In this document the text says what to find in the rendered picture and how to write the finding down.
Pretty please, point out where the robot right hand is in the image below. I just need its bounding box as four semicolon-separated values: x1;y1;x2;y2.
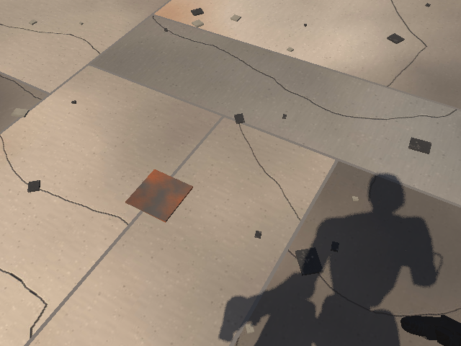
400;315;461;346

